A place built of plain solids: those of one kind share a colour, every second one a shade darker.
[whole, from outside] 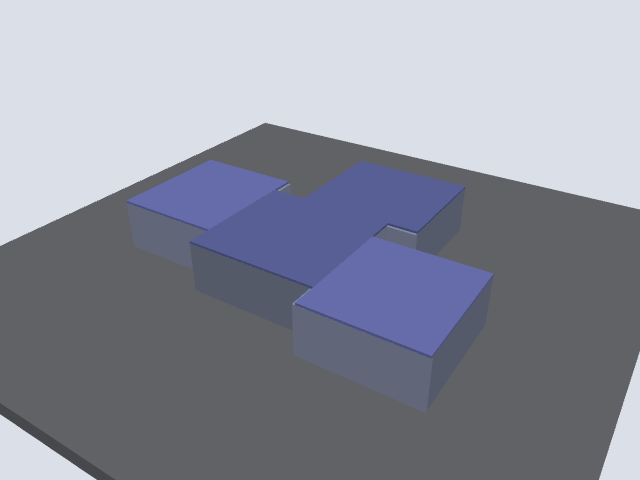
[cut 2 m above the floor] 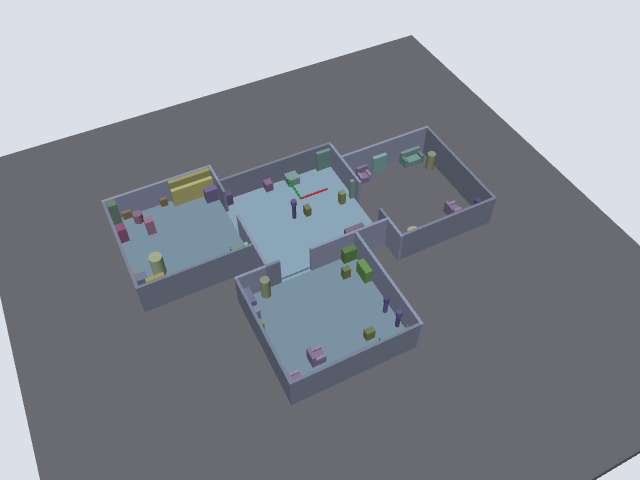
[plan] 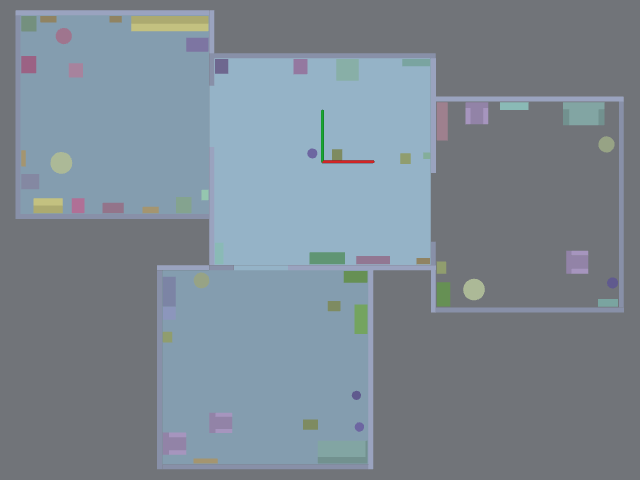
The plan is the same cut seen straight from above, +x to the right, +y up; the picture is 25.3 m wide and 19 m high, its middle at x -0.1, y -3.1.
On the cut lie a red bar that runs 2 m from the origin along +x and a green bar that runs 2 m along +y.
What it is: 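One storey of an old house, long lived in; a hub and three side rooms behind broad openings; a side room's floor lies below the hub's by a bare drop, by one riser or not at all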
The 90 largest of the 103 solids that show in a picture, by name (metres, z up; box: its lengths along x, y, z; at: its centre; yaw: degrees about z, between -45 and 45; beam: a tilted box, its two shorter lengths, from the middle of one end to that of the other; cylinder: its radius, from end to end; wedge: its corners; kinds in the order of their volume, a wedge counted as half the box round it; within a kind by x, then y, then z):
{
 "floor_1": {"box": [7.47, 7.87, 0.55], "at": [-8.22, 1.86, 0.22]},
 "floor_2": {"box": [0.2, 2.43, 0.55], "at": [-4.39, 1.79, 0.22]},
 "floor_3": {"box": [2.14, 0.2, 0.35], "at": [-2.44, -4.19, 0.12]},
 "floor_4": {"box": [8.16, 7.69, 0.35], "at": [-2.27, -8.14, 0.12]},
 "floor_5": {"box": [8.58, 8.19, 0.55], "at": [0.0, 0.0, 0.22]},
 "wall_1": {"box": [0.2, 7.87, 3.47], "at": [-12.05, 1.86, 1.69]},
 "wall_2": {"box": [7.67, 0.2, 3.47], "at": [-8.32, -2.17, 1.69]},
 "wall_3": {"box": [7.67, 0.2, 3.47], "at": [-8.32, 5.9, 1.69]},
 "wall_4": {"box": [0.2, 7.89, 3.47], "at": [-6.45, -8.24, 1.69]},
 "wall_5": {"box": [2.06, 0.2, 3.47], "at": [-5.52, -4.19, 1.69]},
 "wall_6": {"box": [0.2, 4.67, 3.47], "at": [-4.39, -1.76, 1.69]},
 "wall_7": {"box": [0.2, 1.09, 3.47], "at": [-4.39, 3.55, 1.69]},
 "wall_8": {"box": [0.2, 1.71, 3.47], "at": [-4.39, 5.15, 1.69]},
 "wall_9": {"box": [0.98, 0.2, 3.47], "at": [-4.0, -4.19, 1.69]},
 "wall_10": {"box": [8.16, 0.2, 3.47], "at": [-2.27, -12.08, 1.69]},
 "wall_11": {"box": [8.98, 0.2, 3.47], "at": [0.0, 4.19, 1.69]},
 "wall_12": {"box": [5.86, 0.2, 3.47], "at": [1.56, -4.19, 1.69]},
 "wall_13": {"box": [0.2, 7.89, 3.47], "at": [1.91, -8.24, 1.69]},
 "wall_14": {"box": [0.2, 1.67, 3.47], "at": [4.39, -5.13, 1.69]},
 "wall_15": {"box": [0.2, 0.93, 3.47], "at": [4.39, -3.63, 1.69]},
 "wall_16": {"box": [0.2, 4.54, 3.47], "at": [4.39, 1.82, 1.69]},
 "wall_17": {"box": [7.44, 0.2, 3.47], "at": [8.21, -5.87, 1.69]},
 "wall_18": {"box": [7.44, 0.2, 3.47], "at": [8.21, 2.48, 1.69]},
 "wall_19": {"box": [0.2, 8.15, 3.47], "at": [11.83, -1.69, 1.69]},
 "roof_1": {"box": [7.67, 8.27, 0.16], "at": [-8.32, 1.86, 3.5]},
 "roof_2": {"box": [8.56, 7.89, 0.16], "at": [-2.27, -8.24, 3.5]},
 "roof_3": {"box": [8.98, 8.59, 0.16], "at": [0.0, 0.0, 3.5]},
 "roof_4": {"box": [7.44, 8.55, 0.16], "at": [8.21, -1.69, 3.5]},
 "kitchen_run_1": {"box": [1.17, 0.3, 2.08], "at": [-10.86, -1.89, 1.54]},
 "kitchen_run_2": {"box": [1.17, 0.3, 1.42], "at": [-10.86, -1.59, 1.21]},
 "kitchen_run_3": {"box": [3.06, 0.3, 1.45], "at": [-6.05, 5.31, 1.22]},
 "kitchen_run_4": {"box": [3.06, 0.31, 2.11], "at": [-6.05, 5.62, 1.55]},
 "plant_big_round_1": {"cylinder": 0.43, "from": [-10.34, -0.05, 0.5], "to": [-10.34, -0.05, 2.12]},
 "plant_big_round_2": {"cylinder": 0.31, "from": [-4.79, -4.7, 0.3], "to": [-4.79, -4.7, 1.88]},
 "plant_big_round_3": {"cylinder": 0.43, "from": [6.0, -5.06, 0.0], "to": [6.0, -5.06, 1.27]},
 "plant_big_round_4": {"cylinder": 0.32, "from": [11.24, 0.68, 0.0], "to": [11.24, 0.68, 1.45]},
 "bookcase_1": {"box": [0.34, 0.86, 1.53], "at": [-4.09, -3.64, 1.26]},
 "bookcase_2": {"box": [1.1, 0.29, 1.68], "at": [3.71, 3.92, 1.33]},
 "bookcase_3": {"box": [1.13, 0.31, 1.55], "at": [7.59, 2.2, 0.73]},
 "bookcase_4": {"box": [0.8, 0.31, 1.89], "at": [11.3, -5.59, 0.9]},
 "armchair_1": {"box": [0.25, 0.89, 0.98], "at": [-6.2, -11.16, 0.79]},
 "armchair_2": {"box": [0.68, 0.7, 0.48], "at": [-5.74, -11.26, 0.54]},
 "armchair_3": {"box": [0.24, 0.81, 1.0], "at": [-4.36, -10.34, 0.8]},
 "armchair_4": {"box": [0.67, 0.65, 0.49], "at": [-3.9, -10.42, 0.55]},
 "armchair_5": {"box": [0.7, 0.64, 0.53], "at": [6.01, 1.8, 0.22]},
 "armchair_6": {"box": [0.9, 0.23, 1.05], "at": [6.11, 2.24, 0.47]},
 "armchair_7": {"box": [0.2, 0.64, 0.69], "at": [6.46, 1.8, 0.3]},
 "armchair_8": {"box": [0.2, 0.91, 0.99], "at": [9.75, -3.98, 0.44]},
 "armchair_9": {"box": [0.67, 0.72, 0.55], "at": [10.19, -4.08, 0.22]},
 "armchair_10": {"box": [0.67, 0.19, 0.73], "at": [10.19, -3.62, 0.31]},
 "tv_unit_1": {"box": [0.95, 0.47, 1.1], "at": [1.31, -4.56, 0.85]},
 "tv_unit_2": {"box": [0.51, 1.17, 1.07], "at": [1.52, -6.24, 0.83]},
 "tv_unit_3": {"box": [0.54, 0.97, 1.24], "at": [4.79, -5.25, 0.57]},
 "sofa_1": {"box": [1.81, 0.26, 0.25], "at": [0.8, -11.82, 1.07]},
 "sofa_2": {"box": [1.89, 0.65, 0.47], "at": [0.84, -11.37, 0.53]},
 "sofa_3": {"box": [1.4, 0.63, 0.53], "at": [10.22, 1.76, 0.21]},
 "sofa_4": {"box": [1.65, 0.28, 1.02], "at": [10.34, 2.22, 0.46]},
 "sofa_5": {"box": [0.24, 0.63, 0.73], "at": [11.04, 1.76, 0.32]},
 "fridge_1": {"box": [0.61, 0.62, 2.01], "at": [-11.62, 5.46, 1.5]},
 "fridge_2": {"box": [0.62, 0.64, 1.66], "at": [-5.49, -1.72, 1.33]},
 "stove_1": {"box": [0.52, 0.52, 0.9], "at": [-6.06, -6.0, 0.75]},
 "stove_2": {"box": [0.52, 1.18, 1.33], "at": [-6.06, -5.15, 0.96]},
 "side_table_1": {"box": [0.37, 0.43, 0.81], "at": [-6.14, -6.95, 0.7]},
 "side_table_2": {"box": [0.59, 0.41, 0.75], "at": [-0.48, -10.41, 0.67]},
 "side_table_3": {"box": [0.51, 0.41, 0.83], "at": [0.46, -5.72, 0.71]},
 "side_table_4": {"box": [0.41, 0.52, 0.72], "at": [0.58, 0.23, 0.85]},
 "side_table_5": {"box": [0.42, 0.42, 1.01], "at": [3.28, 0.12, 1.0]},
 "side_table_6": {"box": [0.38, 0.49, 0.91], "at": [4.71, -4.19, 0.4]},
 "coat_rack_1": {"box": [1.34, 0.34, 2.08], "at": [2.0, -3.9, 1.54]},
 "sideboard_1": {"box": [1.41, 0.48, 1.28], "at": [0.19, -3.83, 1.14]},
 "cooker_1": {"box": [0.6, 0.69, 1.21], "at": [-11.63, 3.84, 1.1]},
 "cooker_2": {"box": [0.51, 0.6, 1.22], "at": [-9.68, -1.74, 1.1]},
 "highchair_pram_1": {"box": [0.88, 0.55, 1.12], "at": [-4.96, 4.63, 1.06]},
 "highchair_pram_2": {"box": [0.53, 0.59, 0.98], "at": [-3.99, 3.77, 0.99]},
 "pet_corner_1": {"box": [0.57, 0.57, 1.23], "at": [-9.76, 3.62, 1.11]},
 "pet_corner_2": {"box": [0.84, 0.42, 1.26], "at": [-8.29, -1.83, 1.13]},
 "piano_hifi_1": {"box": [0.44, 1.52, 1.17], "at": [4.74, 1.6, 0.53]},
 "radiator_1": {"box": [0.18, 0.64, 0.67], "at": [-11.84, 0.13, 0.83]},
 "radiator_2": {"box": [0.64, 0.26, 0.61], "at": [-10.85, 5.64, 0.8]},
 "radiator_3": {"box": [0.5, 0.26, 0.65], "at": [-8.19, 5.64, 0.82]},
 "radiator_4": {"box": [0.64, 0.26, 0.63], "at": [-6.81, -1.91, 0.81]},
 "radiator_5": {"box": [0.97, 0.21, 0.68], "at": [-4.63, -11.85, 0.64]},
 "radiator_6": {"box": [0.54, 0.26, 0.7], "at": [3.99, -3.94, 0.84]},
 "washing_machine_1": {"box": [0.72, 0.61, 1.2], "at": [-11.57, -0.79, 1.1]},
 "stool_pouffe_1": {"box": [0.9, 0.86, 0.62], "at": [0.99, 3.63, 0.81]},
 "tall_odds_1": {"box": [0.28, 0.42, 1.12], "at": [-4.66, -1.32, 1.05]},
 "tall_odds_2": {"box": [0.28, 0.26, 1.71], "at": [4.12, 0.24, 1.35]},
 "stool_pouffe_round_1": {"cylinder": 0.32, "from": [-10.24, 4.97, 0.5], "to": [-10.24, 4.97, 1.26]},
 "carton_stack_1": {"box": [0.56, 0.6, 0.73], "at": [-0.87, 3.76, 0.86]},
 "floor_lamp_round_1": {"cylinder": 0.14, "from": [-0.4, 0.33, 0.5], "to": [-0.4, 0.33, 1.84]}
}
